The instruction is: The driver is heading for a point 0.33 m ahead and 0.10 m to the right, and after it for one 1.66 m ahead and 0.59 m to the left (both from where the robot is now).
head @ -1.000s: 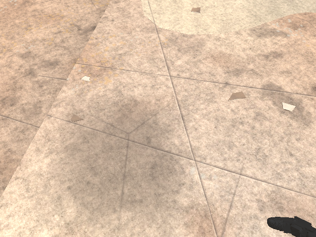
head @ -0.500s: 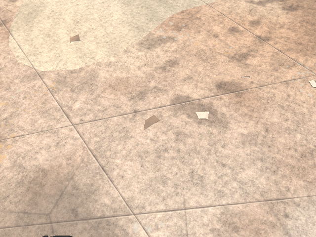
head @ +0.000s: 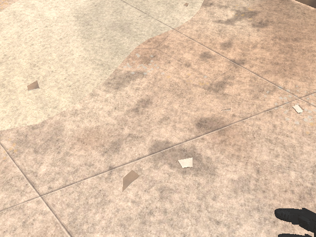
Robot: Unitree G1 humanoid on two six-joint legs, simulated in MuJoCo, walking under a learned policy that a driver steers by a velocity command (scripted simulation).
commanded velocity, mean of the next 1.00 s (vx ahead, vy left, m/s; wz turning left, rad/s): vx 0.22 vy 0.00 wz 0.06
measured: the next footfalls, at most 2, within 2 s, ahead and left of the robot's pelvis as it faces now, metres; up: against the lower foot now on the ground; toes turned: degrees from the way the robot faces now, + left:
left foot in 0.04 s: +0.20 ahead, +0.13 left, +0.00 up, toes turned -5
right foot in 0.48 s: +0.38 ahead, -0.15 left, +0.00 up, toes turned -7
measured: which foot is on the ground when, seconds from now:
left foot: up 0.00-0.02, down 0.04-0.48, up 0.50-0.84, down 0.86-1.00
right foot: down 0.00-0.04, up 0.06-0.46, down 0.48-0.88, up 0.90-1.00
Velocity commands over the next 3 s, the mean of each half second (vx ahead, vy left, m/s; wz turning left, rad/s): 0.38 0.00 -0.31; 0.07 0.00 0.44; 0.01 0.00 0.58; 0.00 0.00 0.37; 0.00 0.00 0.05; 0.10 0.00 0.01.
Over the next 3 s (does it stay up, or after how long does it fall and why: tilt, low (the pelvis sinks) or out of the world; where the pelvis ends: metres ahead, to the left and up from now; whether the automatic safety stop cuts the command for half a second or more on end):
stays up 0.34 0.03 0.00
